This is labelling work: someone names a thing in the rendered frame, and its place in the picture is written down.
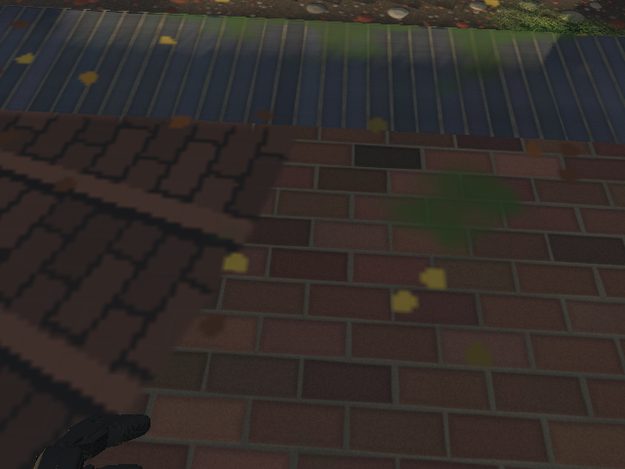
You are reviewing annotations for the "left robot hand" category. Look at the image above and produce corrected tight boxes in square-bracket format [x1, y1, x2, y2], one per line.
[33, 413, 150, 469]

